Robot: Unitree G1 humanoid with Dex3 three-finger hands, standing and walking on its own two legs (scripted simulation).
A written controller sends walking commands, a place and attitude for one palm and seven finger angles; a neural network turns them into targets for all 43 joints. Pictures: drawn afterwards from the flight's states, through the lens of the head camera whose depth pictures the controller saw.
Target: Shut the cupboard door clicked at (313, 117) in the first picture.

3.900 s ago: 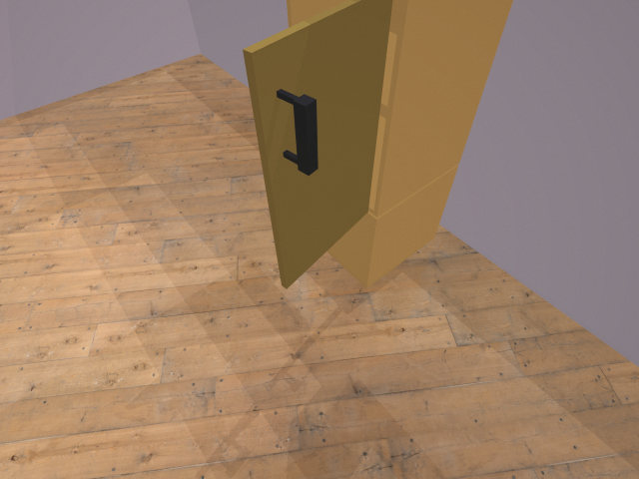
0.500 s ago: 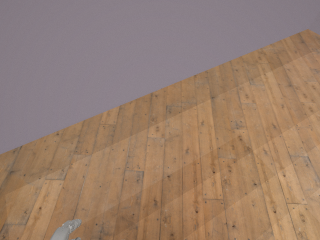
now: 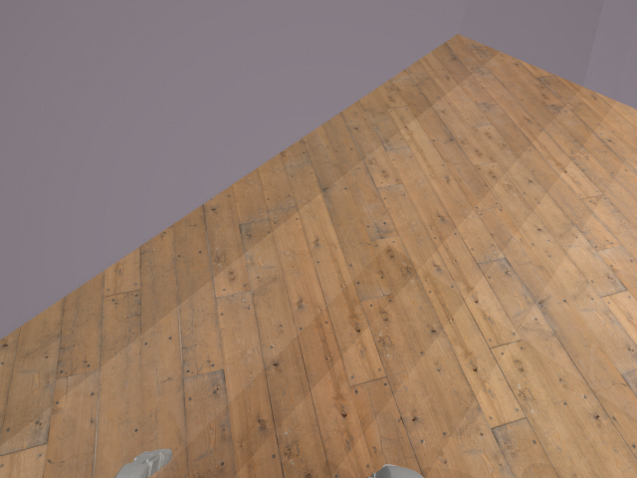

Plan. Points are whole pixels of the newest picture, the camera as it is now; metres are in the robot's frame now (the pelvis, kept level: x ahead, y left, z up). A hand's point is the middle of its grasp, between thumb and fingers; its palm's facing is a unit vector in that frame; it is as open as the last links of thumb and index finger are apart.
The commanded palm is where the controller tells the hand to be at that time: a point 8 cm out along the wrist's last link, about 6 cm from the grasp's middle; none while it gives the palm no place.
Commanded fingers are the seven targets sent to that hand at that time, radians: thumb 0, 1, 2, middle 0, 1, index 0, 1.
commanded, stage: walk around to get in front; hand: left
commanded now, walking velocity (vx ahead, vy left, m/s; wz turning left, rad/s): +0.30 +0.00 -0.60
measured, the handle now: out of the picture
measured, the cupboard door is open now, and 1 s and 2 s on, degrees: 100 100 100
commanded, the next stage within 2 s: walk to a spot facing it in 1.16 s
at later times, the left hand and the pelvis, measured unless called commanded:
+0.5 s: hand (229, 390) +0.26 +0.16 -0.18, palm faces -0.28 -0.95 -0.16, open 7.4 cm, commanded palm none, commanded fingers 0.00 0.90 0.90 -0.20 -0.30 -0.20 -0.30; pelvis +0.16 -0.02 -0.01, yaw -18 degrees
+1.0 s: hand (342, 262) +0.50 -0.02 -0.17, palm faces -0.43 -0.88 -0.21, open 7.1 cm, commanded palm none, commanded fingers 0.00 0.90 0.90 -0.20 -0.30 -0.20 -0.30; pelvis +0.35 -0.16 +0.00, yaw -26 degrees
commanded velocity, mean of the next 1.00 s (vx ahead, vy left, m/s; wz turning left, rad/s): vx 0.35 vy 0.00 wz -0.36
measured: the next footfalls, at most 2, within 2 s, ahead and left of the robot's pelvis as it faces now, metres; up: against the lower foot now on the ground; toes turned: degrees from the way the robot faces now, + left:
right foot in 0.10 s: +0.05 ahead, -0.15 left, +0.00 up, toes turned -10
left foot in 0.38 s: +0.23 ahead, +0.09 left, +0.00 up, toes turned -5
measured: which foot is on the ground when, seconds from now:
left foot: down 0.00-0.08, up 0.10-0.36, down 0.38-0.76, up 0.78-1.00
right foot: up 0.00-0.08, down 0.10-0.36, up 0.38-0.74, down 0.76-1.00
